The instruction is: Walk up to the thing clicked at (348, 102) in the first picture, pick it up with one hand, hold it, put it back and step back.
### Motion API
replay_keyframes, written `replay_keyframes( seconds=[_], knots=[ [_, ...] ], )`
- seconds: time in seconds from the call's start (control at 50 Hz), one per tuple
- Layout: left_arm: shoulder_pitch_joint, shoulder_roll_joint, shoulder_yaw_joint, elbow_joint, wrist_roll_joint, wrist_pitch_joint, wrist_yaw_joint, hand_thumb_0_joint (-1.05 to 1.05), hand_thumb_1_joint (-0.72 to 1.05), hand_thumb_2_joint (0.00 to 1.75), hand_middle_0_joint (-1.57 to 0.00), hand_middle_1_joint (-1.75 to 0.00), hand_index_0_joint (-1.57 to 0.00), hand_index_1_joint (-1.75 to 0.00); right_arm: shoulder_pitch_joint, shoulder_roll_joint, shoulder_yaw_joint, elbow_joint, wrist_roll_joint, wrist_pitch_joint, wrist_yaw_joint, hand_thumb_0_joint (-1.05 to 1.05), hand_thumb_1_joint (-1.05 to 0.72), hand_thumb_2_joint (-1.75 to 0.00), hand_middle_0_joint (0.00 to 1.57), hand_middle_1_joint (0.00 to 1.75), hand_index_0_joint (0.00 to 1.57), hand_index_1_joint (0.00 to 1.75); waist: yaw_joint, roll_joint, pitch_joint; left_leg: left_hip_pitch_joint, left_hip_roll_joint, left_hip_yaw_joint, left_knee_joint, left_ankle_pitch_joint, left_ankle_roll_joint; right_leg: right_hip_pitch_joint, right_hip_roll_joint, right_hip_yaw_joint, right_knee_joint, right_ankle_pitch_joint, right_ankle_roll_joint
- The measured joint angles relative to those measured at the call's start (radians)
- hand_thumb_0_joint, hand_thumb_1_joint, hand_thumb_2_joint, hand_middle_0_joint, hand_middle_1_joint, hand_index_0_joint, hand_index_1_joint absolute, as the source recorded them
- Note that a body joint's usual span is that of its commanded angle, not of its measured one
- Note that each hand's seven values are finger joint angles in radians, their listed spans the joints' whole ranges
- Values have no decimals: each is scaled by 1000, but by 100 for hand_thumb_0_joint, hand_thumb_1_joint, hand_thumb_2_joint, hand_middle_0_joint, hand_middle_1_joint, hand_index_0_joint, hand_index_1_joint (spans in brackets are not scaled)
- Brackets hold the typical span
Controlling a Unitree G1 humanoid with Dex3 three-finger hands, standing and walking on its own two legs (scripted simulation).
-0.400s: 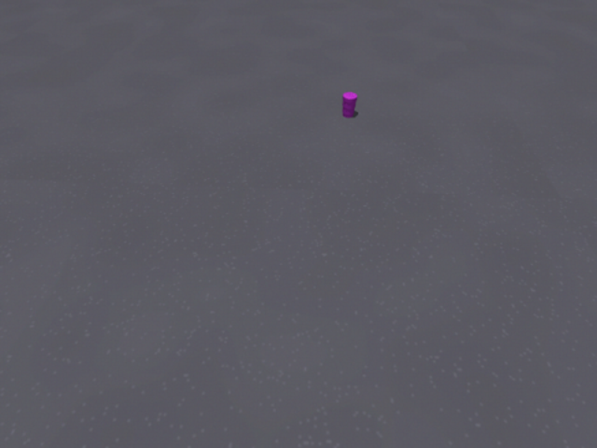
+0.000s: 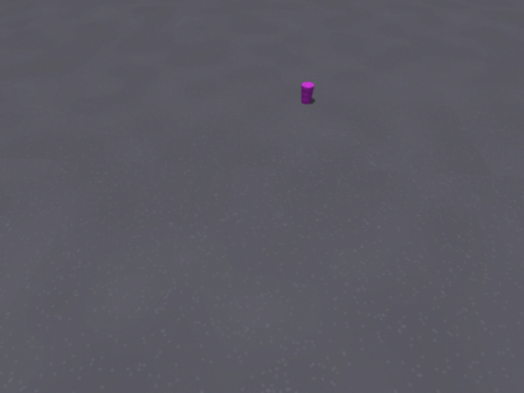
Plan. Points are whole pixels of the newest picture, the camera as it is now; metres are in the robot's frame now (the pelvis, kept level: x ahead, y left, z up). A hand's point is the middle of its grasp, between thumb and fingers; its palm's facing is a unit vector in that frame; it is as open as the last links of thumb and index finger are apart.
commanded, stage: stand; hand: left
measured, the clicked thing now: (306, 93) +2.13 -0.29 -0.72
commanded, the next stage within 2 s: walk up in 0.72 s
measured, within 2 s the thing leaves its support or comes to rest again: neither
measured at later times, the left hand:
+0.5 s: hand out of the picture +0.08 +0.25 -0.16, palm faces -0.02 -0.94 -0.34, open 7.4 cm
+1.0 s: hand (131, 385) +0.18 +0.24 -0.13, palm faces -0.14 -0.91 -0.39, open 7.4 cm
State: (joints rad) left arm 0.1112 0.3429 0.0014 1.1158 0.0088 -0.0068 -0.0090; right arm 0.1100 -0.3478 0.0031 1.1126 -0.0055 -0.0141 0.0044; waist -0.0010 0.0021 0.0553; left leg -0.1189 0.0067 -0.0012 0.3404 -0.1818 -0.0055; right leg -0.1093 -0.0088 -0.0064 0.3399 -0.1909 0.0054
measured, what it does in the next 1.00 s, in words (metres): lifts its right foot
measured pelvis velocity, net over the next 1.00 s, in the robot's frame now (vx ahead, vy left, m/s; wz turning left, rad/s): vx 0.06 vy -0.05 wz -0.11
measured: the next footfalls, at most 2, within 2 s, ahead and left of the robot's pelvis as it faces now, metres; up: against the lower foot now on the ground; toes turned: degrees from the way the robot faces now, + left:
right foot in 1.06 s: +0.19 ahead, -0.24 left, +0.00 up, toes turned -13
left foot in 1.52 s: +0.52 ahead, -0.01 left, +0.00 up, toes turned -3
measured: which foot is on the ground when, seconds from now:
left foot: down 0.00-1.00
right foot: down 0.00-0.78, up 0.80-1.00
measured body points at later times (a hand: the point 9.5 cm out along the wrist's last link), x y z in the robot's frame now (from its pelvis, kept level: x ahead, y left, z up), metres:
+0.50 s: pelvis +0.00 +0.00 +0.00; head +0.01 +0.00 +0.45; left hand +0.08 +0.30 -0.13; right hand +0.08 -0.30 -0.13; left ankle +0.00 +0.12 -0.75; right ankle +0.00 -0.12 -0.75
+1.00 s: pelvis +0.06 -0.05 -0.01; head +0.05 -0.06 +0.44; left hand +0.18 +0.28 -0.10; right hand +0.06 -0.40 -0.13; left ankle +0.00 +0.12 -0.75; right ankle +0.13 -0.21 -0.72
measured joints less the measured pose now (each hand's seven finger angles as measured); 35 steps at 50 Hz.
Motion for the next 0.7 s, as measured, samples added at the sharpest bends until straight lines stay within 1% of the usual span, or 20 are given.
replay_keyframes(
  seconds=[0.7],
  knots=[
    [7,3,0,-1,-1,0,1,0,90,90,-20,-30,-20,-30,7,-2,1,3,0,1,1,0,-90,-90,20,30,20,30,-1,1,-2,7,2,-3,-11,0,-3,8,1,-3,-11,-1,-2]
  ],
)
